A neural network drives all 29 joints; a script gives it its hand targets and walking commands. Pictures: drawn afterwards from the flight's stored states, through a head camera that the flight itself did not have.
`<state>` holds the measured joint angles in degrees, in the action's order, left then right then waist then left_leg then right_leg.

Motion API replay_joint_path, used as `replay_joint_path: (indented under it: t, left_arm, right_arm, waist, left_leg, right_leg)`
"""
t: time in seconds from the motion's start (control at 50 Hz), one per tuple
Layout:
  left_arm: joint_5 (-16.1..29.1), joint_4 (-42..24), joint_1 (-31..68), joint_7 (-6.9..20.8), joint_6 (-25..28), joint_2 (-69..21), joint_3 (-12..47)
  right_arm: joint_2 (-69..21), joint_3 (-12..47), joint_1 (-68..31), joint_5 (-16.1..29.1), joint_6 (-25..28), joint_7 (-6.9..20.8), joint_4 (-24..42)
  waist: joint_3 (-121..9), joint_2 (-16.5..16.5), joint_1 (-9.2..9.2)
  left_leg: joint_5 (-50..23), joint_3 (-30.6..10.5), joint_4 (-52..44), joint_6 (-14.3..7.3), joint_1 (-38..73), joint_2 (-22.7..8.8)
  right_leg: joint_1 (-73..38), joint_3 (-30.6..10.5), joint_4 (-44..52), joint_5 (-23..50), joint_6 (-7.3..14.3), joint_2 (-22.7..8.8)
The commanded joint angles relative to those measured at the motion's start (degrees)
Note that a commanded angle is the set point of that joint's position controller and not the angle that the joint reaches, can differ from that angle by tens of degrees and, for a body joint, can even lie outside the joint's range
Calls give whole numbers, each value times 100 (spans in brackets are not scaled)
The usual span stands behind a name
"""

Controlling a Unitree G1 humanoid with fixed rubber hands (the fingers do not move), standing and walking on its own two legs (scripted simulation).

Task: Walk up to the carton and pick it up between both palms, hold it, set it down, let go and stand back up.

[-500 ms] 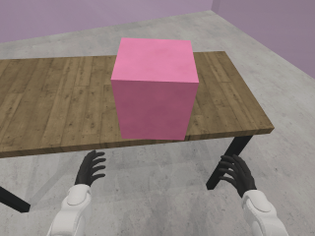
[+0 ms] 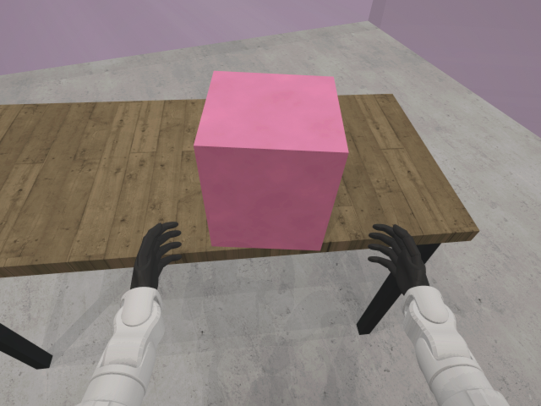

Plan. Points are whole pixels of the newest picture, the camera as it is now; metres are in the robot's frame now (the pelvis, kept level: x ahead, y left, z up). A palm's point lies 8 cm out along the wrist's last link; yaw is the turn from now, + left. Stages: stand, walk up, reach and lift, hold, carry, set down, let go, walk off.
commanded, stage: reach and lift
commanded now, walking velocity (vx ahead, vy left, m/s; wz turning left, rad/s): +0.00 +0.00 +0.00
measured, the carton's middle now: (269, 165) +0.50 +0.01 +0.06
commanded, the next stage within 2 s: none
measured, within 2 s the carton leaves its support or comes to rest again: neither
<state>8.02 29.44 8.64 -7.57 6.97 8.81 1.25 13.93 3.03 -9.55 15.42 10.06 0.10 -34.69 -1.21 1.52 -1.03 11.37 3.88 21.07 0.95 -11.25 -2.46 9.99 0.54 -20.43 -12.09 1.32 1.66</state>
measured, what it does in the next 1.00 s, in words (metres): stands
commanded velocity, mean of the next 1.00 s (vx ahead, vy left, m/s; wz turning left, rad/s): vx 0.00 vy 0.00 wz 0.00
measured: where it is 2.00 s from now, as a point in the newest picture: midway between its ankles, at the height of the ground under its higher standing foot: outside the picture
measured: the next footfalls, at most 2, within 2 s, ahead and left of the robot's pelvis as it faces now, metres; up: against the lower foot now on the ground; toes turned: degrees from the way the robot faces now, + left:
none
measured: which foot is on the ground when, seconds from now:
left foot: down 0.00-1.00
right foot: down 0.00-1.00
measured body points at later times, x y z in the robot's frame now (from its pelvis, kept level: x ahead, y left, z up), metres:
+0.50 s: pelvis -0.02 +0.00 +0.00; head -0.01 +0.02 +0.45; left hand +0.37 +0.20 +0.08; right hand +0.38 -0.19 +0.09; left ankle -0.01 +0.13 -0.75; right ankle -0.02 -0.10 -0.75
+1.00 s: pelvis -0.02 +0.00 +0.00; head +0.01 +0.00 +0.45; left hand +0.43 +0.21 +0.16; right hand +0.45 -0.18 +0.15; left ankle -0.01 +0.13 -0.75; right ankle -0.02 -0.10 -0.75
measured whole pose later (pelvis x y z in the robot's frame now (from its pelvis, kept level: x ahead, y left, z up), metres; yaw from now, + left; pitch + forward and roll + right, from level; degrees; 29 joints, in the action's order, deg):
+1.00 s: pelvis -0.02 +0.00 +0.00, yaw +0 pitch +10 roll -1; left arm 14.1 48.8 54.3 -8.3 -17.8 15.3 -0.8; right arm 19.7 1.0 -58.1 18.0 -12.2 -2.9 -61.9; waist -7.4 -0.3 -2.5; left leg 7.0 3.1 19.8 0.6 -22.9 -2.9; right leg 20.2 1.2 -16.4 -6.4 1.3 2.2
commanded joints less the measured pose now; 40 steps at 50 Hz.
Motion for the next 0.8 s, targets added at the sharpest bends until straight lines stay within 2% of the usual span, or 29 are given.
replay_joint_path:
  t: [0.0, 0.02, 0.06, 0.1, 0.14, 0.2, 0.22, 0.26, 0.28, 0.36, 0.4, 0.42, 0.46, 0.52, 0.54, 0.56, 0.64, 0.7, 0.74, 0.78]
  left_arm:
    - [-17, -783, 1737, -11, 370, 424, -122]
    - [-79, -831, 1896, -16, 385, 472, -154]
    - [-69, -839, 2172, -65, 380, 495, -159]
    - [-18, -898, 2319, -147, 312, 513, -157]
    - [1, -845, 2518, -172, 215, 521, -151]
    - [-9, -942, 2839, -190, 2, 502, -147]
    - [-4, -847, 2960, -187, -95, 473, -150]
    - [-2, -593, 3236, -177, -350, 526, -256]
    - [-10, -513, 3382, -182, -467, 567, -355]
    - [141, -378, 4139, -192, -885, 655, -302]
    - [109, -397, 4536, -231, -1069, 760, -289]
    - [196, -393, 4672, -228, -1145, 747, -288]
    - [241, -246, 5036, -236, -1336, 758, -265]
    - [391, 104, 5495, -209, -1574, 898, -347]
    - [403, 135, 5763, -226, -1614, 987, -285]
    - [417, 265, 5963, -235, -1640, 1014, -311]
    - [380, 642, 6558, -231, -1775, 1133, -343]
    - [514, 773, 6787, -203, -1792, 1213, -271]
    - [527, 860, 6948, -188, -1843, 1237, -287]
    - [482, 836, 7070, -148, -1865, 1343, -353]
  right_arm:
    - [931, -266, -1790, 125, 344, -18, 391]
    - [969, -263, -1923, 200, 353, -16, 269]
    - [1037, -220, -2278, 280, 362, -1, 129]
    - [1165, -229, -2635, 259, 349, -7, 287]
    - [1205, -192, -2905, 308, 301, 4, 290]
    - [1287, -199, -3227, 339, 195, 40, 123]
    - [1335, -207, -3364, 320, 130, 62, -4]
    - [1337, -232, -3746, 250, -60, 50, -191]
    - [1353, -261, -3993, 238, -138, 21, -159]
    - [1386, -225, -4790, 374, -490, -4, -457]
    - [1429, -304, -5131, 376, -641, -27, -687]
    - [1424, -292, -5288, 331, -712, -29, -575]
    - [1421, -340, -5721, 319, -906, -42, -818]
    - [1417, -399, -6189, 243, -1166, -108, -1018]
    - [1430, -446, -6441, 193, -1236, -120, -1197]
    - [1410, -453, -6628, 167, -1274, -139, -1246]
    - [1420, -535, -7080, 61, -1534, -216, -1868]
    - [1509, -581, -7316, 60, -1589, -248, -1825]
    - [1562, -546, -7502, 73, -1622, -276, -1791]
    - [1654, -535, -7616, 127, -1655, -288, -1764]
  waist:
    - [-1854, -51, 116]
    - [-1967, -202, 67]
    - [-2053, -196, 94]
    - [-2174, -48, 68]
    - [-2433, -47, 64]
    - [-2514, -232, 27]
    - [-2415, -196, 60]
    - [-2461, -44, 15]
    - [-2435, 41, -65]
    - [-2603, -32, -113]
    - [-2756, -204, -108]
    - [-2888, -167, -121]
    - [-2881, -117, -111]
    - [-3040, 70, -188]
    - [-3141, 30, -142]
    - [-3100, -8, -182]
    - [-3325, -103, -153]
    - [-3730, -65, -56]
    - [-4004, -101, -65]
    - [-4175, -212, -98]
  left_leg:
    - [-1921, -260, 82, 99, 770, 360]
    - [-1996, -241, 120, 126, 815, 355]
    - [-2021, -251, 114, 139, 967, 342]
    - [-2199, -291, 129, 183, 1103, 313]
    - [-2343, -278, 133, 206, 1160, 307]
    - [-2408, -285, 139, 237, 1177, 289]
    - [-2344, -308, 116, 259, 1225, 267]
    - [-2078, -289, 49, 209, 1188, 265]
    - [-1909, -310, 37, 156, 1138, 238]
    - [-1747, -279, 15, 109, 1264, 240]
    - [-1756, -276, 1, 128, 1351, 208]
    - [-1676, -299, 9, 134, 1453, 166]
    - [-1636, -297, 42, 110, 1385, 164]
    - [-1113, -282, -45, -49, 1053, 133]
    - [-1106, -276, -54, -70, 989, 130]
    - [-1075, -267, -24, -114, 886, 142]
    - [-1191, -273, 36, -123, 779, 137]
    - [-1371, -287, 41, -106, 891, 108]
    - [-1886, -286, 138, -103, 951, 139]
    - [-2056, -288, 192, -96, 976, 170]
  right_leg:
    - [-452, -330, 50, 2809, -345, 138]
    - [-554, -288, 53, 2807, -335, 138]
    - [-436, -257, 60, 2772, -315, 151]
    - [-417, -202, 96, 2890, -327, 213]
    - [-420, -177, 84, 2984, -331, 236]
    - [-272, -194, 113, 2862, -304, 246]
    - [-216, -163, 171, 2747, -287, 247]
    - [-107, -160, 244, 2506, -336, 213]
    - [-52, -173, 277, 2306, -355, 188]
    - [97, -145, 360, 2103, -393, 156]
    - [247, -100, 378, 1982, -388, 190]
    - [382, -49, 415, 1846, -385, 205]
    - [554, -60, 464, 1769, -382, 182]
    - [519, -89, 431, 1391, -425, 91]
    - [519, -67, 410, 1352, -431, 91]
    - [589, -97, 385, 1290, -446, 55]
    - [605, -76, 368, 1435, -416, 50]
    - [546, -6, 375, 1604, -429, 84]
    - [497, -4, 340, 2037, -417, 103]
    - [403, -28, 329, 2188, -397, 119]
